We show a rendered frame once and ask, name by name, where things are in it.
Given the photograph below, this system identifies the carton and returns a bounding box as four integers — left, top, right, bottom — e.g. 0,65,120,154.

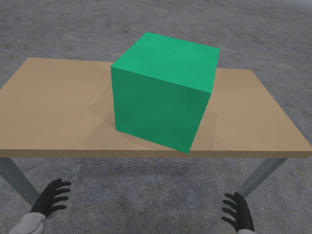
110,32,220,154

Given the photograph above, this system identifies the left robot hand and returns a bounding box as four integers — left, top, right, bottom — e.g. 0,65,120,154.
30,178,71,219

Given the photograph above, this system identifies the robot left forearm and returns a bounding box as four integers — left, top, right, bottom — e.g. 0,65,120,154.
9,212,47,234

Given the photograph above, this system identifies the right robot hand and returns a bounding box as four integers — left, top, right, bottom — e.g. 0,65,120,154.
221,192,254,233

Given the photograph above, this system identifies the table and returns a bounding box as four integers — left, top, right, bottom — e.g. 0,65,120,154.
0,58,312,219

